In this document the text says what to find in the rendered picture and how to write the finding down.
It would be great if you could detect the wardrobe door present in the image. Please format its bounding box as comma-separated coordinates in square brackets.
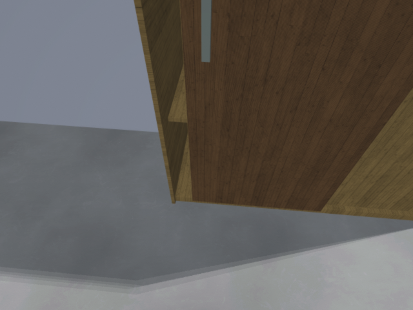
[327, 89, 413, 212]
[180, 0, 413, 211]

